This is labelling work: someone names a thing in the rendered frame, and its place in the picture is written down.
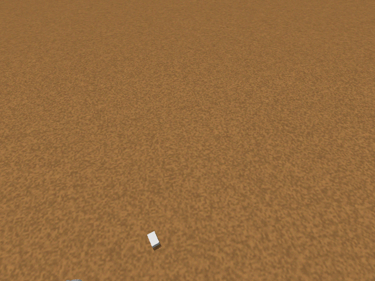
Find small box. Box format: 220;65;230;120
147;231;160;248

